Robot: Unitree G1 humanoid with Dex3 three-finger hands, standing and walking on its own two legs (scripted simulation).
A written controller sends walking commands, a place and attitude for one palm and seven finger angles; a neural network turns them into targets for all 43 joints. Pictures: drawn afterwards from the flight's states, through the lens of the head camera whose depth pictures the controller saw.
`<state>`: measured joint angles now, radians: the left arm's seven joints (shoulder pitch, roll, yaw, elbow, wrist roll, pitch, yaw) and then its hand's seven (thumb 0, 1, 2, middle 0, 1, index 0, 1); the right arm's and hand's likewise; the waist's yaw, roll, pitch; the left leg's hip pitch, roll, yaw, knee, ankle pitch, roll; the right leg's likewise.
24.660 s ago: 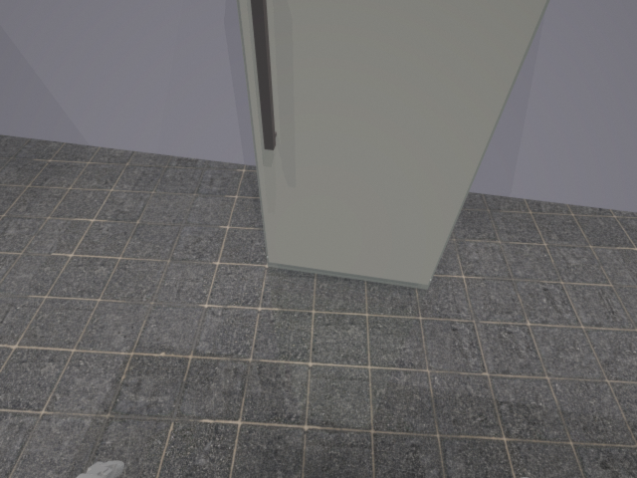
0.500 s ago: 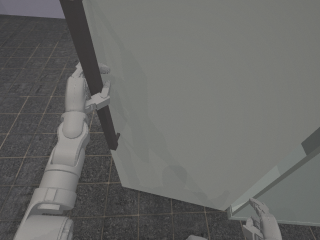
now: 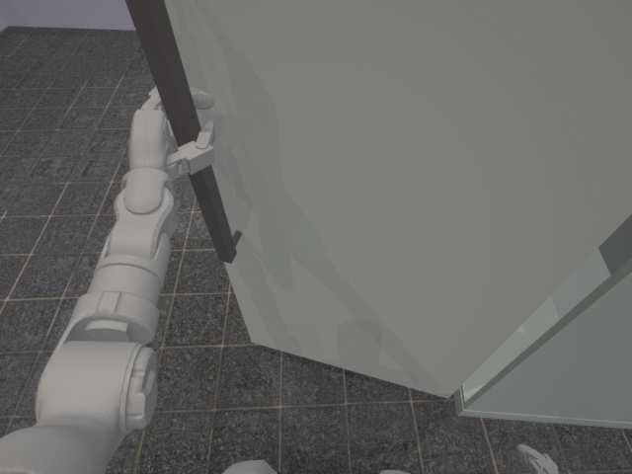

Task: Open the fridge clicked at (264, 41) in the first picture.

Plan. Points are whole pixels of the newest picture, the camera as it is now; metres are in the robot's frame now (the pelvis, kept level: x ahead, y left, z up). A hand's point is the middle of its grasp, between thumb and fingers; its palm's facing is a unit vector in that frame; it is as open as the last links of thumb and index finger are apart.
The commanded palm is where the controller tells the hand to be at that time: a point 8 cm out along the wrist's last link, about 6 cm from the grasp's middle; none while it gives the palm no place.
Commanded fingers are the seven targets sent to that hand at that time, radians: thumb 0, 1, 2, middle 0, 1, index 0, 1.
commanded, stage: loosen the grip on the handle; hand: left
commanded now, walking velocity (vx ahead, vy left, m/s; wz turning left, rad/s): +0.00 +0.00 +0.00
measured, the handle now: (203, 148) +0.49 +0.18 +0.13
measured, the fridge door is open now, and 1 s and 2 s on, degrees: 78 76 76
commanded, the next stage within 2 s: slip the hand off the handle in 0.62 s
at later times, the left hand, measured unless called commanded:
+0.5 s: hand (191, 144) +0.47 +0.18 +0.15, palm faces +0.20 -0.97 -0.14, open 13.1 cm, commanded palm +0.43 +0.23 +0.16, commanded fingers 0.00 -0.55 0.20 -0.26 -1.17 -0.26 -1.17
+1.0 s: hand (145, 139) +0.47 +0.24 +0.16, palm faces +0.23 -0.96 -0.15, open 14.7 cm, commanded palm +0.44 +0.28 +0.16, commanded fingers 0.00 -0.55 0.20 -0.25 -1.15 -0.25 -1.15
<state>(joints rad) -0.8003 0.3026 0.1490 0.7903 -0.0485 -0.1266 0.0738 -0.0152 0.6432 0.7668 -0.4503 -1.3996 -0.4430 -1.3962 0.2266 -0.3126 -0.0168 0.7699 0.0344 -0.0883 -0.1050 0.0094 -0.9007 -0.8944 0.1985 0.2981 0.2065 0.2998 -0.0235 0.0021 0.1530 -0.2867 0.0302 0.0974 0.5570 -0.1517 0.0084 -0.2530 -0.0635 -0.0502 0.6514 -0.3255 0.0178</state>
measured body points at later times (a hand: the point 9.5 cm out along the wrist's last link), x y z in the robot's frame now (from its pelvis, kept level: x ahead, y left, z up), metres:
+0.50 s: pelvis +0.03 -0.01 +0.01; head +0.05 -0.01 +0.46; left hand +0.46 +0.23 +0.16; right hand +0.08 -0.28 -0.11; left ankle +0.07 +0.11 -0.72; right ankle +0.02 -0.13 -0.72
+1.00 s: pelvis +0.04 +0.00 +0.01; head +0.06 +0.01 +0.46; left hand +0.45 +0.29 +0.17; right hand +0.14 -0.26 -0.10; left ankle +0.07 +0.11 -0.72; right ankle +0.02 -0.13 -0.72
